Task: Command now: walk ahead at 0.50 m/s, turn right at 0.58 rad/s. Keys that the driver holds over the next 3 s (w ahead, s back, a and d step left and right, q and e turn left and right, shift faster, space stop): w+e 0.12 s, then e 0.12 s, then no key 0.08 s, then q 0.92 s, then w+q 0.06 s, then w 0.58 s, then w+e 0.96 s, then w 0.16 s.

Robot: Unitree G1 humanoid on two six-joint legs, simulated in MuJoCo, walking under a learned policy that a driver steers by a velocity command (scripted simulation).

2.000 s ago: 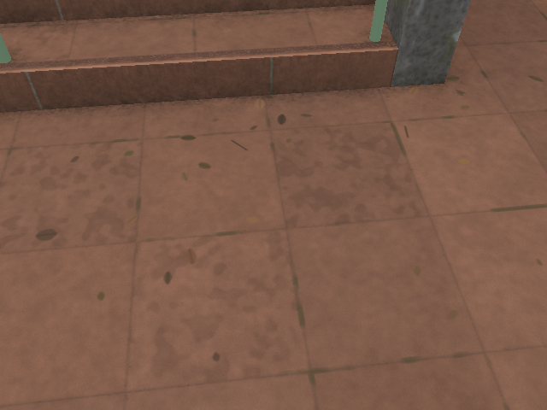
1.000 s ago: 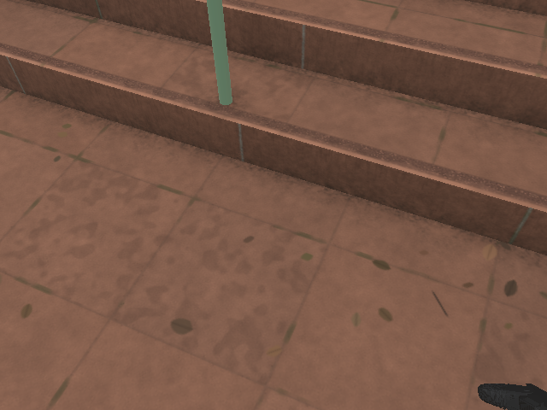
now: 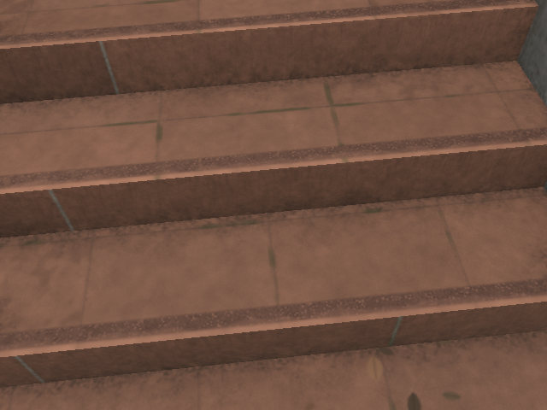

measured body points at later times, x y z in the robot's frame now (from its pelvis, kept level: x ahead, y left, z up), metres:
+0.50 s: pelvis +0.21 +0.04 +0.00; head +0.24 +0.03 +0.45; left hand +0.41 +0.25 -0.13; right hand +0.19 -0.23 -0.13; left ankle +0.21 +0.14 -0.74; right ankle +0.25 -0.08 -0.73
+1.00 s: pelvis +0.21 +0.09 -0.02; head +0.24 +0.12 +0.43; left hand +0.36 +0.39 -0.14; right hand +0.36 -0.20 -0.11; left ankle +0.22 +0.18 -0.75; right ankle +0.23 -0.07 -0.70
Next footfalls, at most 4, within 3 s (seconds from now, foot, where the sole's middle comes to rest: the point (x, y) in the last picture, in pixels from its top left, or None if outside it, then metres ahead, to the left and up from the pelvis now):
0.14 left None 0.25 0.14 -0.78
0.52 right None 0.29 -0.09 -0.78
0.94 left None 0.26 0.18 -0.78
1.48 right None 0.30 0.01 -0.78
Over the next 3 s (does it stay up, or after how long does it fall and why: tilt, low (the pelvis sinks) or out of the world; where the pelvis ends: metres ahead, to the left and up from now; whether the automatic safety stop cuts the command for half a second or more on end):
stays up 0.96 0.22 0.29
